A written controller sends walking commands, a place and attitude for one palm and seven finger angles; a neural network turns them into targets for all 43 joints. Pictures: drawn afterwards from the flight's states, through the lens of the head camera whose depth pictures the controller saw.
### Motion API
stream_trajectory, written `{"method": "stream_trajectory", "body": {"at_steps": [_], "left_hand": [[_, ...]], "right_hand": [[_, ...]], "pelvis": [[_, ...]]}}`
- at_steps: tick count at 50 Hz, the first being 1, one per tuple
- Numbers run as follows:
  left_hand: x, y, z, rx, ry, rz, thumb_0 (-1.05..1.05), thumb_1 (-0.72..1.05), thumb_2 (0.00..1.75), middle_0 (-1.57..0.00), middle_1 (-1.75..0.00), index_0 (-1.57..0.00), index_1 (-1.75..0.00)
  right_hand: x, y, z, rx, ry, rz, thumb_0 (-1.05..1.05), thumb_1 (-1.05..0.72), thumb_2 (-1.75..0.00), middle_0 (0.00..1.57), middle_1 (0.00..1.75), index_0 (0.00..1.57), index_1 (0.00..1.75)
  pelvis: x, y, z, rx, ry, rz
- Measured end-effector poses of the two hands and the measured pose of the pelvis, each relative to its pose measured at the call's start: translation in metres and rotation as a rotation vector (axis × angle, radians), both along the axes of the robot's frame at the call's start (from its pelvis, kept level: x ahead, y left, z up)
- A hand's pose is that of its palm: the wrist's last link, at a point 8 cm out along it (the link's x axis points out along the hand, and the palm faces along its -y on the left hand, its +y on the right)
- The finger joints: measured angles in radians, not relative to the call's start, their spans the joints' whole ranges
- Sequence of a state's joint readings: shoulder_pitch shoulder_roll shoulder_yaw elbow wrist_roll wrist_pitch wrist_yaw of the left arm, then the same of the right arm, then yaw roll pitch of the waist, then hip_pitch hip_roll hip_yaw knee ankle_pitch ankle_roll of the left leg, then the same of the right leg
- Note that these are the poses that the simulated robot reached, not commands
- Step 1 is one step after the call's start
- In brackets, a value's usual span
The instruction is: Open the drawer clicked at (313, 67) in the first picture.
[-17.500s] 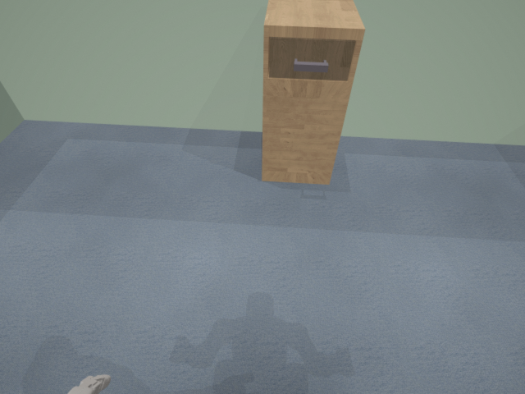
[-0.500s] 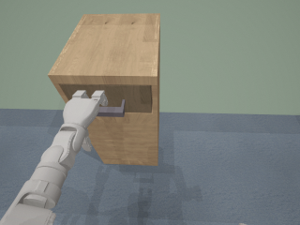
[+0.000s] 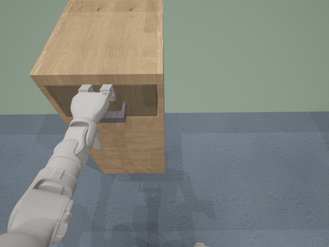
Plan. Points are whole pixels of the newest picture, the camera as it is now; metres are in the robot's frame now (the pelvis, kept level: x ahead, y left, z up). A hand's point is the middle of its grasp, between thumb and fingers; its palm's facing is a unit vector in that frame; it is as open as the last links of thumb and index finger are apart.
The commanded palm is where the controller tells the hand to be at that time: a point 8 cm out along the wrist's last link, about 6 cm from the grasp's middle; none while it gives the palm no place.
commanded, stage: move the hooked fingers above the handle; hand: left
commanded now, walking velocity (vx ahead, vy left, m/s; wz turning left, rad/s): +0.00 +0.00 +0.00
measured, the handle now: (105, 111) +0.52 +0.19 -0.05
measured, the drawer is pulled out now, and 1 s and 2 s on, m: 0.00 0.00 0.00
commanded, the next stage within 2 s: none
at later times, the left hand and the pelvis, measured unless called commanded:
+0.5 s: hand (98, 112) +0.47 +0.19 +0.00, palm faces -0.04 -0.01 -1.00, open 13.8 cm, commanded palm +0.44 +0.20 +0.06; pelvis +0.00 +0.00 -0.01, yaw -1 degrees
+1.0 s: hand (87, 116) +0.46 +0.22 +0.00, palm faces -0.11 +0.03 -0.99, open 13.8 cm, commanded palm +0.45 +0.20 +0.06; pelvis +0.00 +0.01 -0.01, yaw -1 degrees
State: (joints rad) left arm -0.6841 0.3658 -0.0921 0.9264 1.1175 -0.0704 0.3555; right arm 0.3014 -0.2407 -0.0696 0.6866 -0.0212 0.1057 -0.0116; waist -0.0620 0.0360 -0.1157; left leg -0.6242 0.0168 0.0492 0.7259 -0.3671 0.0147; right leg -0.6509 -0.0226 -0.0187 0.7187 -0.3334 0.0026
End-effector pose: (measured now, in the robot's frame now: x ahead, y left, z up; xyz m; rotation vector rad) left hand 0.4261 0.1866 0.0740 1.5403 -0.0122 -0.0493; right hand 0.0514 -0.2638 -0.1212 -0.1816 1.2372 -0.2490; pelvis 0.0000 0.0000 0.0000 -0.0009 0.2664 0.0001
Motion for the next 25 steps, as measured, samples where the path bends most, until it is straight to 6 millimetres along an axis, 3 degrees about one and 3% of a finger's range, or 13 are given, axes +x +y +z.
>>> {"method": "stream_trajectory", "body": {"at_steps": [8, 18, 25], "left_hand": [[0.012, 0.007, -0.014, 0.037, 0.037, 0.061, 0.0, -0.49, 0.3, -0.32, -1.2, -0.32, -1.2], [0.029, -0.02, -0.013, -0.016, 0.01, -0.003, 0.0, -0.49, 0.3, -0.32, -1.2, -0.32, -1.2], [0.03, 0.006, -0.017, 0.028, 0.021, 0.102, 0.0, -0.49, 0.3, -0.32, -1.2, -0.32, -1.2]], "right_hand": [[-0.025, -0.002, -0.005, -0.003, 0.068, -0.036, 0.01, -0.9, -0.89, 0.21, 0.3, 0.2, 0.3], [-0.046, -0.006, -0.006, -0.019, 0.111, -0.065, 0.01, -0.9, -0.89, 0.21, 0.3, 0.2, 0.3], [-0.049, -0.004, -0.008, -0.005, 0.111, -0.08, 0.01, -0.9, -0.89, 0.21, 0.3, 0.2, 0.3]], "pelvis": [[-0.001, -0.001, -0.003, -0.003, 0.031, 0.0], [-0.001, -0.001, -0.008, -0.006, 0.057, -0.005], [-0.001, -0.001, -0.008, -0.002, 0.064, -0.023]]}}
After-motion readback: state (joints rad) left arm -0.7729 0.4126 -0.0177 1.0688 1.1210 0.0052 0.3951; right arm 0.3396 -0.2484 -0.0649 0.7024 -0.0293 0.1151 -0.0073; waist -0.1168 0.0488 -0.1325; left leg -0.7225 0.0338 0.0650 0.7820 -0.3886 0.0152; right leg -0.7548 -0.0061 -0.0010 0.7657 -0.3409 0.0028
